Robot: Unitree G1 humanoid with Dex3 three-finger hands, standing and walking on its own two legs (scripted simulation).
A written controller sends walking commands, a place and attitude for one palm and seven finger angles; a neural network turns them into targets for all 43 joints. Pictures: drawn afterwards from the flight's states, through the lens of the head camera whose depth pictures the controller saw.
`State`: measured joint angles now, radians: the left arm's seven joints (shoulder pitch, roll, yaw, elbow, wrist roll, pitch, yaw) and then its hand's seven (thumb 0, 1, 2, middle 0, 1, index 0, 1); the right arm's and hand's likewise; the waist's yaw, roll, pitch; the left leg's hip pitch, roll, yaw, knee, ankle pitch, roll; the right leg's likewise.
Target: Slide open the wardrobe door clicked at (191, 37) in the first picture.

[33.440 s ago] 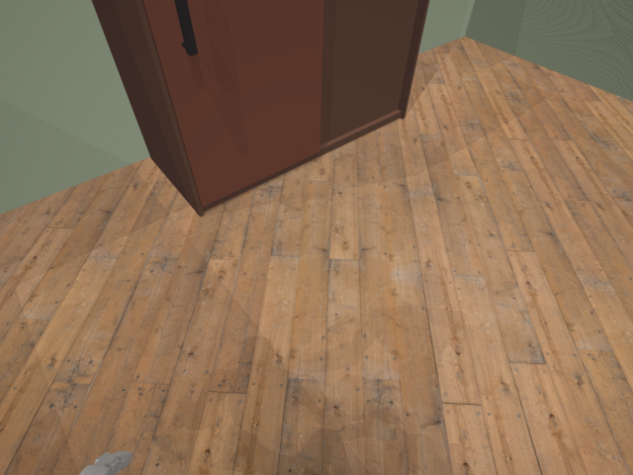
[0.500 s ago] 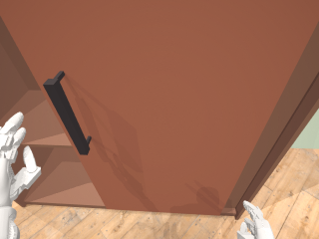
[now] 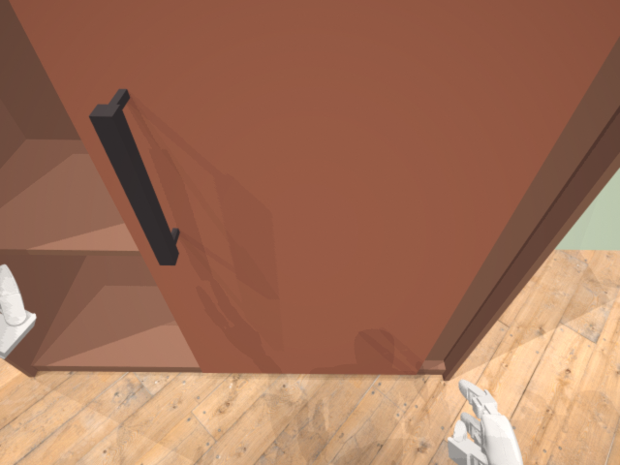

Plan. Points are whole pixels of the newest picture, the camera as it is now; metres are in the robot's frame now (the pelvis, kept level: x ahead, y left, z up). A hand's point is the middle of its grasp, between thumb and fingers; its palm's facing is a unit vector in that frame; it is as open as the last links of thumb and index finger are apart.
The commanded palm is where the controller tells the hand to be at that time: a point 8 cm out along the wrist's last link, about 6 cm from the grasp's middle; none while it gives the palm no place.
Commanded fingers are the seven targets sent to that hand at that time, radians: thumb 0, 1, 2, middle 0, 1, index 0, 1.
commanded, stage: step back with the hand held close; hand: left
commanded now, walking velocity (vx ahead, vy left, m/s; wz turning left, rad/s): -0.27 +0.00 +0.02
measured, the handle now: (148, 188) +0.45 +0.29 +0.10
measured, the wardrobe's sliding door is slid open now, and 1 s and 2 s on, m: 0.55 0.55 0.55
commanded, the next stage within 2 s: stop stepping back and stand still in 0.46 s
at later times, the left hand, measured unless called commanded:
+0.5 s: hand out of the picture +0.07 +0.28 +0.17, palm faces +0.52 -0.76 -0.40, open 7.4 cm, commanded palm +0.02 +0.31 +0.19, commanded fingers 0.00 0.90 0.90 -0.20 -0.30 -0.20 -0.30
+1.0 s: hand out of the picture -0.06 +0.28 +0.18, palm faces +0.45 -0.80 -0.40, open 7.4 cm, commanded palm -0.10 +0.32 +0.19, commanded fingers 0.00 0.90 0.90 -0.20 -0.30 -0.20 -0.30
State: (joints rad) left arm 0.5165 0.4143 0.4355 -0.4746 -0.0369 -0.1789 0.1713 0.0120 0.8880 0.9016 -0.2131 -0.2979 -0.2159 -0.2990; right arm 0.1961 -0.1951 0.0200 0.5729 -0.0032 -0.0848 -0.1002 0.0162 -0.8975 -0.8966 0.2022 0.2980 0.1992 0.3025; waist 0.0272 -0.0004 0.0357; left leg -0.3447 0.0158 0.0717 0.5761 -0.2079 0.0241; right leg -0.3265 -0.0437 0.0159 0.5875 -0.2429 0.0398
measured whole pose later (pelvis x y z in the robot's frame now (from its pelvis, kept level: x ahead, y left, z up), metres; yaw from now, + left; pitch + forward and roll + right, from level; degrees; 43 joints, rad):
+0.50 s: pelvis -0.12 +0.01 +0.00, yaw -1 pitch +2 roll -1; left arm 0.51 0.37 0.41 -0.47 -0.05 -0.20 0.20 0.01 0.89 0.90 -0.21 -0.30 -0.21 -0.30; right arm 0.18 -0.19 0.01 0.65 -0.02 -0.14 -0.08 0.02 -0.90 -0.90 0.20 0.30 0.20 0.30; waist 0.06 0.02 -0.03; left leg -0.53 0.03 0.07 0.46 -0.05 0.01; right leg -0.13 0.06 -0.01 0.48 -0.40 -0.04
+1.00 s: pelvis -0.26 +0.02 +0.01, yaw -3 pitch -2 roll +1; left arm 0.56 0.40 0.39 -0.50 -0.04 -0.14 0.18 0.01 0.89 0.90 -0.21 -0.30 -0.22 -0.30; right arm 0.27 -0.21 0.00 0.67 -0.02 -0.07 -0.09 0.02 -0.90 -0.90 0.20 0.30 0.20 0.30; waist 0.03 -0.05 -0.03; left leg -0.49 -0.04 0.06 0.93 -0.39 -0.01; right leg -0.23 0.01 -0.01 0.47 -0.20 -0.08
